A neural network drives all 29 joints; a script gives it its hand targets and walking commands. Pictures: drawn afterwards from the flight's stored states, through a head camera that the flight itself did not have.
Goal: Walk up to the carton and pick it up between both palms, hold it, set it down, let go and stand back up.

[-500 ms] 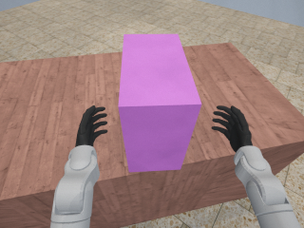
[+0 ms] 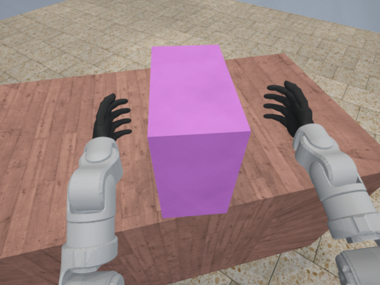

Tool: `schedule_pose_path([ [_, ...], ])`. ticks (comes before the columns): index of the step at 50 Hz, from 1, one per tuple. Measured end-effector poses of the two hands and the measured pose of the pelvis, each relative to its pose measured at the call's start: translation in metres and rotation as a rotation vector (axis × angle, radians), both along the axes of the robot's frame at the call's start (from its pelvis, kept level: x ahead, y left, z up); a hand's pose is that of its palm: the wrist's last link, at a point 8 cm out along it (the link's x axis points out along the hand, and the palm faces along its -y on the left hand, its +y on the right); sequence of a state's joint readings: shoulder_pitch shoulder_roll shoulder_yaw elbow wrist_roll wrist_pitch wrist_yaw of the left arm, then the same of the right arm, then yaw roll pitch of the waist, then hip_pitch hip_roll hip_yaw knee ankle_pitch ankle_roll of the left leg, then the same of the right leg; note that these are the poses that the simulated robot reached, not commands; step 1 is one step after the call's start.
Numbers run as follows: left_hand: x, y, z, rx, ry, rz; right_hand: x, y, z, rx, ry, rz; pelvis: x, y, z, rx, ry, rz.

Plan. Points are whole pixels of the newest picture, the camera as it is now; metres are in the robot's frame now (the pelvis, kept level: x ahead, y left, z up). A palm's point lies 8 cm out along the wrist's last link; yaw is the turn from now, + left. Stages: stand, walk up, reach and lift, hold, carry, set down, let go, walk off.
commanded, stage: reach and lift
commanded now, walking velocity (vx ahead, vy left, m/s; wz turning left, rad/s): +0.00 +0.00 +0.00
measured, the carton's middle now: (190, 132) +0.44 +0.01 +0.07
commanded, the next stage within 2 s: none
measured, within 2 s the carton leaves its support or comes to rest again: neither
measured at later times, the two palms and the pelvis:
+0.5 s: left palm (105, 97) +0.39 +0.16 +0.22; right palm (296, 78) +0.43 -0.20 +0.23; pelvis +0.00 +0.01 +0.00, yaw +1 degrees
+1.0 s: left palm (112, 106) +0.41 +0.16 +0.18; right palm (282, 87) +0.45 -0.19 +0.19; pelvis +0.00 +0.01 +0.00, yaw +2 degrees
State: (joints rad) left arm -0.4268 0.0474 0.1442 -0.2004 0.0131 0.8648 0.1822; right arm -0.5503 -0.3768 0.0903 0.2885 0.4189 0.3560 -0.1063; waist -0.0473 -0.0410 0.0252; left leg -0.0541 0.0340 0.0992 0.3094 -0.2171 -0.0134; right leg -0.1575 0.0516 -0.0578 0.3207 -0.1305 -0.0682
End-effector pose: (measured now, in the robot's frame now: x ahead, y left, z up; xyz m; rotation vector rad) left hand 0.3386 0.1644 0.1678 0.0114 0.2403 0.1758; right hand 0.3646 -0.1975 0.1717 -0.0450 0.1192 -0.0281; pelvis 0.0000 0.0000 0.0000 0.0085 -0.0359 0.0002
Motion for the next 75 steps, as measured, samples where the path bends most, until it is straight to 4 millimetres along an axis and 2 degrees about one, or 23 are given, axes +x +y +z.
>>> schedule_pose_path([
  [18, 0.040, 0.000, 0.033, 0.015, -0.030, -0.021, 0.049, -0.002, 0.040, -0.022, 0.014, 0.011, 0.005, 0.006, 0.000, -0.011, 0.064, 0.010],
  [33, 0.073, 0.001, 0.066, 0.031, -0.041, -0.023, 0.082, 0.004, 0.072, 0.011, 0.029, 0.013, 0.003, 0.008, -0.001, -0.016, 0.121, 0.015],
  [39, 0.084, 0.002, 0.072, 0.036, -0.032, -0.020, 0.091, 0.007, 0.077, 0.026, 0.047, 0.001, 0.003, 0.009, -0.001, -0.018, 0.128, 0.021],
  [44, 0.086, 0.003, 0.055, 0.039, -0.015, -0.020, 0.092, 0.008, 0.062, 0.025, 0.074, -0.013, 0.003, 0.009, 0.000, -0.020, 0.113, 0.029],
  [51, 0.073, -0.001, 0.004, 0.025, 0.020, -0.021, 0.082, 0.012, 0.015, 0.026, 0.111, -0.016, 0.002, 0.009, 0.001, -0.018, 0.095, 0.036],
  [54, 0.070, -0.005, -0.011, 0.019, 0.023, -0.019, 0.079, 0.016, -0.002, 0.033, 0.110, -0.013, 0.000, 0.008, 0.000, -0.017, 0.104, 0.033],
  [64, 0.077, -0.020, -0.021, 0.045, 0.016, -0.012, 0.081, 0.027, -0.026, 0.027, 0.104, -0.015, -0.005, 0.005, -0.001, -0.009, 0.135, 0.012],
  [75, 0.078, -0.026, -0.048, 0.024, 0.025, -0.004, 0.082, 0.034, -0.047, 0.045, 0.106, -0.026, 0.000, -0.003, -0.001, -0.007, 0.162, 0.034],
])
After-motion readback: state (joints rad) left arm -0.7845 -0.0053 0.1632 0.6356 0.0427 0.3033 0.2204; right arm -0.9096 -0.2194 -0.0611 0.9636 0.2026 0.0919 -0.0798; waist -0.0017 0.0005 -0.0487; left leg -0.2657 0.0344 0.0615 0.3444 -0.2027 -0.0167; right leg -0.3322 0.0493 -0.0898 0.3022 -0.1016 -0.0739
